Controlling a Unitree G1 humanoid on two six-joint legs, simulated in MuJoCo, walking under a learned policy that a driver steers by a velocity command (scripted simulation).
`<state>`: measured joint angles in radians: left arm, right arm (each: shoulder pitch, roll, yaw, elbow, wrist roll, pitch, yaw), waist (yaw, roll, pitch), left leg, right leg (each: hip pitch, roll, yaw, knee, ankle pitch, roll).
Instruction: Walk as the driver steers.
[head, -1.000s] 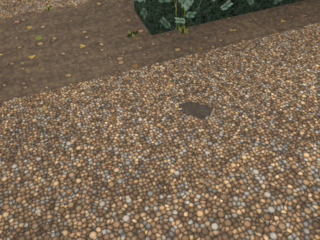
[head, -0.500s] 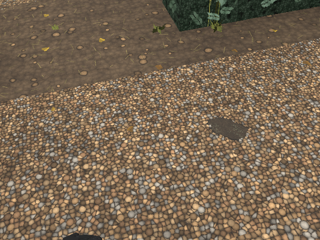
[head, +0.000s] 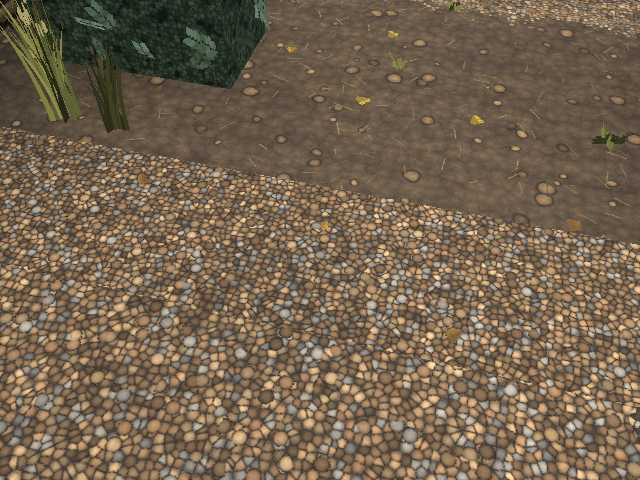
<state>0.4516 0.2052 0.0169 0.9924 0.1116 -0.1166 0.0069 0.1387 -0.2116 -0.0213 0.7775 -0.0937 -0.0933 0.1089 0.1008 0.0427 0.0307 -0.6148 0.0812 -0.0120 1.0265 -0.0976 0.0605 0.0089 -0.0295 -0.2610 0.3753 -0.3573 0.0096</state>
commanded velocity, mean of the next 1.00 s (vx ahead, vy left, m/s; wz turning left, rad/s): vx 0.50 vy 0.00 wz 0.15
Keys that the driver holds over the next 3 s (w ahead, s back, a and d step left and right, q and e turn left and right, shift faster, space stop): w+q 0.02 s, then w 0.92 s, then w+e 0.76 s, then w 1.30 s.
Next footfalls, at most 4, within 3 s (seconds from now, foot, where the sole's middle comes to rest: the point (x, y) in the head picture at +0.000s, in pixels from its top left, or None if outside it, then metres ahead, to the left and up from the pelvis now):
0.06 left None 0.10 0.13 -0.77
0.48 right None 0.43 -0.07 -0.95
0.92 left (286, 402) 0.74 0.19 -0.95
1.68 right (398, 320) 1.14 -0.11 -1.13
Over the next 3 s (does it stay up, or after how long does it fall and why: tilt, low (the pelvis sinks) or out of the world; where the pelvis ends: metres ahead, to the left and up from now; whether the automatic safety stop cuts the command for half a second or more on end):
stays up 1.75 -0.22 -0.35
